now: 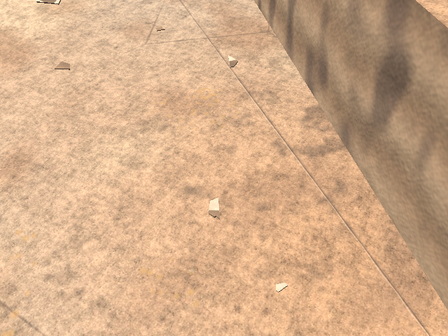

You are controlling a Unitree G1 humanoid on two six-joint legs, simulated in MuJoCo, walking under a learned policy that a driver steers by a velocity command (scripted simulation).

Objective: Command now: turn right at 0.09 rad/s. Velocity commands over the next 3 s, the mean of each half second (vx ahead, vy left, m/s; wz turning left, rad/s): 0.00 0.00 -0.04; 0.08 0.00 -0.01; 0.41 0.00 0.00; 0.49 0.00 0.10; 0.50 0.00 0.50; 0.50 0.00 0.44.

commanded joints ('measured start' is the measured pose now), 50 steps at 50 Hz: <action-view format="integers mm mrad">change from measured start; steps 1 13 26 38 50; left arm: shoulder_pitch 1 35 101 142 289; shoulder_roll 134 115 91 54 130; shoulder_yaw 29 28 23 16 72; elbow -27 106 249 323 333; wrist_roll -8 -8 -9 -9 16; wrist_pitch -22 -36 -37 -37 -48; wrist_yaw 11 18 31 36 29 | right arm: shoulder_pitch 9 -6 -12 10 -120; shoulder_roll -111 -81 -54 -15 1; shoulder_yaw -31 -37 -30 -16 -23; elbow -34 100 243 320 182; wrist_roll -2 3 4 3 -13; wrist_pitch -20 -18 -19 -21 -74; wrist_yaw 5 -12 -26 -34 4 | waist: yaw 23 24 34 39 100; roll -126 -30 -30 -24 -150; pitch -19 4 34 55 181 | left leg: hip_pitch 20 83 98 79 -364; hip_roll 72 93 102 102 32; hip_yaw -88 -100 -104 -105 -58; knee -66 -105 -119 -120 301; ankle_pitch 129 157 158 155 -211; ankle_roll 1 5 12 12 73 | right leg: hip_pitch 26 30 45 52 62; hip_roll -158 -136 -127 -124 -334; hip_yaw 171 139 122 112 488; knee -127 -122 -142 -140 -313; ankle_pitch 197 237 228 220 -444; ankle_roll -28 -30 -28 -24 -248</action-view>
